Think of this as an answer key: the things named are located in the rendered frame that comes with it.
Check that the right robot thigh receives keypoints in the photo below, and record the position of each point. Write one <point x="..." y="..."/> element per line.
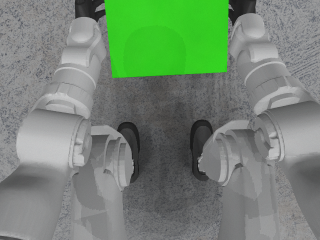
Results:
<point x="249" y="197"/>

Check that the carton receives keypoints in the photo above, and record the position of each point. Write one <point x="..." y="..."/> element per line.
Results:
<point x="167" y="37"/>

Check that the robot left hand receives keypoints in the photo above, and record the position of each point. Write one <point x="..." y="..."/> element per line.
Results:
<point x="87" y="8"/>

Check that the robot left upper arm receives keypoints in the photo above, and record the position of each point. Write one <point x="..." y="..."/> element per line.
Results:
<point x="51" y="144"/>

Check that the robot right upper arm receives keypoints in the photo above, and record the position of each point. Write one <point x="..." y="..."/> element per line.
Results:
<point x="290" y="135"/>

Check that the robot left shin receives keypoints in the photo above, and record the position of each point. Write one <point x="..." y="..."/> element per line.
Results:
<point x="101" y="129"/>

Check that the left robot forearm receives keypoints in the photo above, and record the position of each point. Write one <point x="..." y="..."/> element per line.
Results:
<point x="76" y="76"/>

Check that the right robot forearm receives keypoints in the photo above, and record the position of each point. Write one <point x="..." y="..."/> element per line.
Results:
<point x="263" y="72"/>

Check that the robot right hand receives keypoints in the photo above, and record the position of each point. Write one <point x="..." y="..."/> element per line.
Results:
<point x="240" y="7"/>

